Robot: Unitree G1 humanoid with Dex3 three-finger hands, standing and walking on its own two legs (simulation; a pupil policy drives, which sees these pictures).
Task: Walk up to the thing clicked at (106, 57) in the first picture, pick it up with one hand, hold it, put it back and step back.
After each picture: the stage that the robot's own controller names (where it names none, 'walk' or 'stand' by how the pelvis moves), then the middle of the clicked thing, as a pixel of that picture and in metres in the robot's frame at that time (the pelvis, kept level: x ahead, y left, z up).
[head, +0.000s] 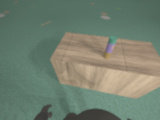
stand; (109, 48) +0.72 -0.15 -0.04
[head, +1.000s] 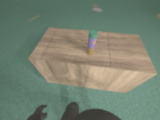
rise first; (91, 43) +0.66 +0.06 -0.01
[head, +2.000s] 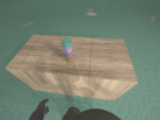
stand; (68, 51) +0.55 +0.24 +0.00
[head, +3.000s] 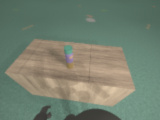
stand; (69, 58) +0.53 +0.22 -0.04
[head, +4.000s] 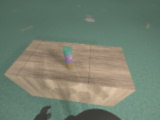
stand; (68, 59) +0.52 +0.22 -0.04
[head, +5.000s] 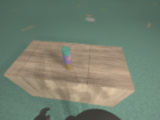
stand; (67, 59) +0.51 +0.24 -0.04
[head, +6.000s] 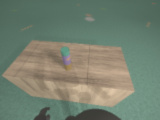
stand; (66, 59) +0.51 +0.24 -0.04
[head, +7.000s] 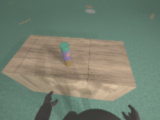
rise first; (66, 55) +0.51 +0.24 -0.04
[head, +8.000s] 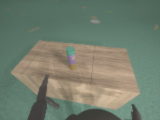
go down; (71, 59) +0.52 +0.22 -0.04
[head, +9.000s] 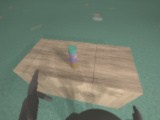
go down; (73, 58) +0.52 +0.21 -0.03
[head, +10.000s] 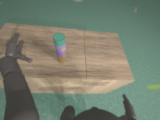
go down; (60, 50) +0.50 +0.21 +0.02
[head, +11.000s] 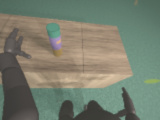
close in; (55, 42) +0.52 +0.21 +0.04
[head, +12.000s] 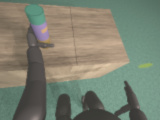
close; (41, 31) +0.55 +0.22 +0.08
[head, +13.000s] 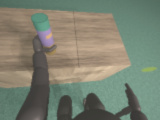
lift; (46, 38) +0.52 +0.22 +0.07
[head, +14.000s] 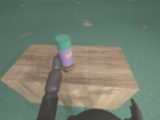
lift; (66, 57) +0.35 +0.16 +0.20
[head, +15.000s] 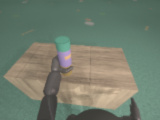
hold; (65, 58) +0.34 +0.17 +0.19
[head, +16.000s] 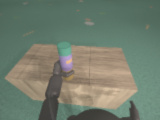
hold; (66, 63) +0.33 +0.16 +0.16
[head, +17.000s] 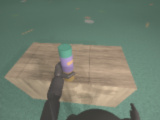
crouch; (67, 64) +0.33 +0.16 +0.13
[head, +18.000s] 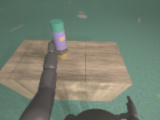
crouch; (60, 42) +0.47 +0.20 +0.19
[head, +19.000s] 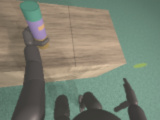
lower; (38, 30) +0.55 +0.23 +0.07
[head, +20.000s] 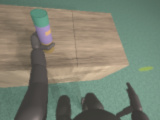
lower; (45, 35) +0.53 +0.22 +0.07
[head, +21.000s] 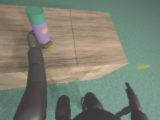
lower; (41, 33) +0.54 +0.22 +0.08
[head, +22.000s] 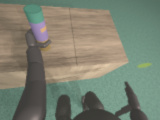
lower; (40, 32) +0.55 +0.23 +0.08
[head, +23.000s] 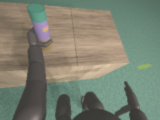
loosen; (42, 31) +0.55 +0.22 +0.08
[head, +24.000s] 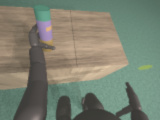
withdraw; (45, 32) +0.56 +0.21 +0.08
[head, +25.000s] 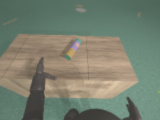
sink last; (73, 48) +0.66 +0.16 -0.07
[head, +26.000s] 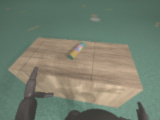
stand; (77, 50) +0.70 +0.21 -0.08
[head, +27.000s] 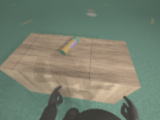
stand; (70, 45) +0.72 +0.26 -0.07
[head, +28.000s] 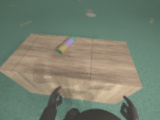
stand; (67, 44) +0.73 +0.30 -0.06
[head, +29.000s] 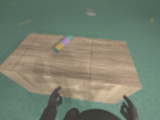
stand; (63, 43) +0.74 +0.33 -0.06
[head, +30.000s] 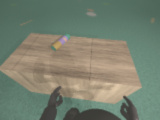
stand; (61, 42) +0.76 +0.37 -0.06
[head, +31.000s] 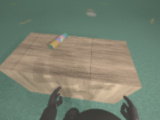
stand; (58, 40) +0.77 +0.40 -0.06
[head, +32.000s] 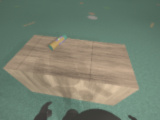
stand; (58, 42) +0.79 +0.44 -0.09
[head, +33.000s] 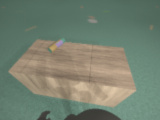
walk; (57, 44) +0.82 +0.48 -0.13
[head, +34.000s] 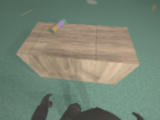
walk; (58, 25) +0.97 +0.49 -0.11
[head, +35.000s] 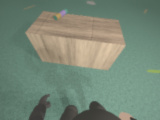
walk; (61, 14) +1.30 +0.51 -0.11
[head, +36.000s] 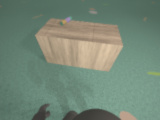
stand; (66, 20) +1.40 +0.51 -0.12
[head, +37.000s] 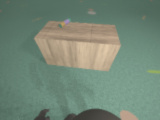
stand; (65, 22) +1.40 +0.52 -0.13
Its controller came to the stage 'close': yes
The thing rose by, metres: 0.22
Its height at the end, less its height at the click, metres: -0.09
